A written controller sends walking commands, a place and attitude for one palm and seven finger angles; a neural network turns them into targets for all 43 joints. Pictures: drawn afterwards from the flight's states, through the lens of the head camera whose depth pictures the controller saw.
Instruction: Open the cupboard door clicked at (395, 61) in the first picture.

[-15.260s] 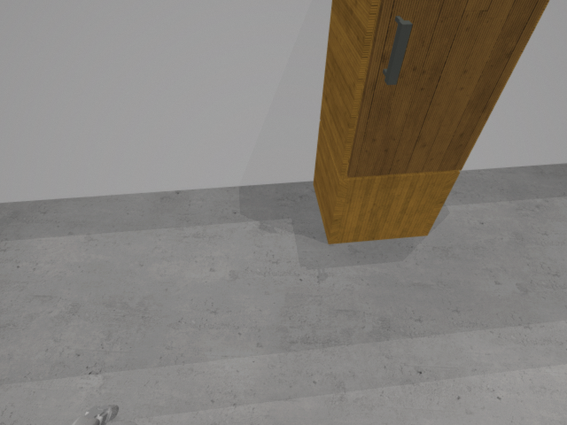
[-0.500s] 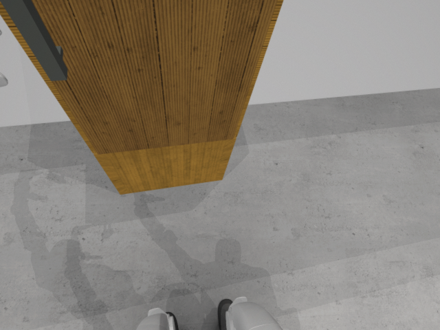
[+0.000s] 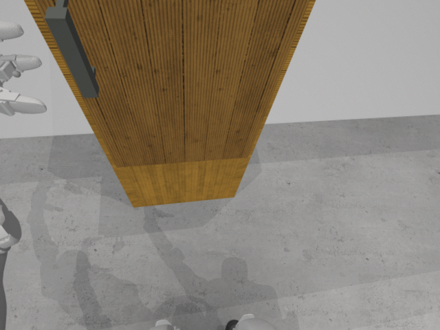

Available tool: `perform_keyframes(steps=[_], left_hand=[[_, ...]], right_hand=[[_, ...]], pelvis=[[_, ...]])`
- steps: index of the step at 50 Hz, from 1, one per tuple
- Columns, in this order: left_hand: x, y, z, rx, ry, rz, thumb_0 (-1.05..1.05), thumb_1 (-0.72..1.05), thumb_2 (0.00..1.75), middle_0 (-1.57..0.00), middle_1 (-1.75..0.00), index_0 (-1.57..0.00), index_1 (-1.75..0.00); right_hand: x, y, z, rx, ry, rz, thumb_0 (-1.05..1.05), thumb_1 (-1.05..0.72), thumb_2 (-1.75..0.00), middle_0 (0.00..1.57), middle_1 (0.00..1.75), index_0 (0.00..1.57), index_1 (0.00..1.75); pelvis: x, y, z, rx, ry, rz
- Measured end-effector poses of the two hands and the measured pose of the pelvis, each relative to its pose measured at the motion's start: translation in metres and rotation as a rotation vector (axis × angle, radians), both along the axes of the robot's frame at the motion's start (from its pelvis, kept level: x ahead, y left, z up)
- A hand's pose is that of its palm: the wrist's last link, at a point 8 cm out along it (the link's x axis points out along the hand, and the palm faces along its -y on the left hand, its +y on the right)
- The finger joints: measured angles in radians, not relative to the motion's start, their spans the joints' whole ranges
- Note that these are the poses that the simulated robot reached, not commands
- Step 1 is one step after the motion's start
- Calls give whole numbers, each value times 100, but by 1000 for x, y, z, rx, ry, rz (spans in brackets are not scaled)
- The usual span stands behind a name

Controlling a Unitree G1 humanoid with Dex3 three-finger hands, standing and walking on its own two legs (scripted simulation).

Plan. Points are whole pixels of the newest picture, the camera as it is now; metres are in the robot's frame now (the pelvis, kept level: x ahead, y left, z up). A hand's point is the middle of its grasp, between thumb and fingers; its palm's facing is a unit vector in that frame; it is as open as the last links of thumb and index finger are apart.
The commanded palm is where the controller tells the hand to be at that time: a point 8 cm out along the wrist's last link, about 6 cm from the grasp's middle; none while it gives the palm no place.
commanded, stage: move the hooked fingers beside the handle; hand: left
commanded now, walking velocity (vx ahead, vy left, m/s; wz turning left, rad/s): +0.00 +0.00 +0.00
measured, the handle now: (78, 49) +0.56 +0.20 +0.14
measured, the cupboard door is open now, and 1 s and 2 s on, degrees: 0 0 0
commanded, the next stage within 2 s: slide the fingers in behind the handle in 0.60 s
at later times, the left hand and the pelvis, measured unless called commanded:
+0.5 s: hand (25, 68) +0.51 +0.27 +0.14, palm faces +0.05 -1.00 +0.01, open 14.0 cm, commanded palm +0.50 +0.32 +0.13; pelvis -0.02 -0.01 -0.01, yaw +0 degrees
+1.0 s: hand (38, 70) +0.51 +0.25 +0.13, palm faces +0.02 -1.00 +0.01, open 14.0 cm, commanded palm +0.49 +0.29 +0.13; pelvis -0.01 +0.00 +0.00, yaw +0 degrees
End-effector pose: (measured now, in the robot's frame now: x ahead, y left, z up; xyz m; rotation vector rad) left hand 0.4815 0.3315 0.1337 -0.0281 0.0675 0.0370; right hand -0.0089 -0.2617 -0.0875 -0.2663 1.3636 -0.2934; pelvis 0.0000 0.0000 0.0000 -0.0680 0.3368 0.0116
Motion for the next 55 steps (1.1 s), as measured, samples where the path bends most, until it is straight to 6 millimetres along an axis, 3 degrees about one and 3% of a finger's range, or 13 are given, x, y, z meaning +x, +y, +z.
perform_keyframes(steps=[5,10,20,27,33,40,55], left_hand=[[-6,-1,-2,17,-10,13,-2,-50,30,-30,-120,-30,-120],[-5,-6,4,8,-42,9,-2,-50,30,-30,-120,-30,-120],[2,-15,5,10,6,5,-2,-50,30,-30,-120,-30,-120],[7,-11,5,22,-12,13,-2,-50,30,-30,-120,-30,-120],[9,-6,4,31,-6,4,-2,-50,30,-30,-120,-30,-120],[11,-9,4,19,-21,-11,-2,-50,30,-30,-120,-30,-120],[9,-35,2,13,-42,-8,-2,-50,30,-30,-120,-30,-120]], right_hand=[[6,-4,-3,-3,-13,24,0,-91,-90,20,30,20,30],[-1,-10,-2,-18,-5,23,0,-91,-90,20,30,20,30],[-40,-17,0,-35,53,-20,0,-91,-90,20,30,20,30],[-69,-14,4,-43,112,-65,0,-91,-90,20,30,20,30],[-81,-10,7,-41,156,-79,0,-91,-90,20,30,20,30],[-71,-5,7,-29,149,-71,0,-91,-90,20,30,20,30],[-18,-2,-5,15,17,-13,0,-91,-90,20,30,20,30]], pelvis=[[-5,-2,-1,2,-7,7],[-10,-6,-2,2,-6,14],[-20,-11,-4,4,4,8],[-24,-13,-6,2,21,-6],[-22,-11,-6,0,35,-8],[-15,-8,-5,-2,35,-7],[-6,-5,-2,2,1,0]])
